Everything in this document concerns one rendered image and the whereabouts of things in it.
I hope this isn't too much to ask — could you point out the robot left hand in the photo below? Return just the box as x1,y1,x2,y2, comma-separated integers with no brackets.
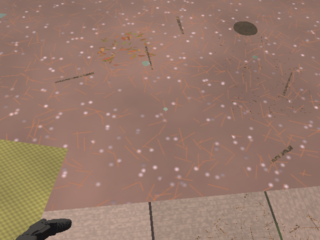
15,218,72,240

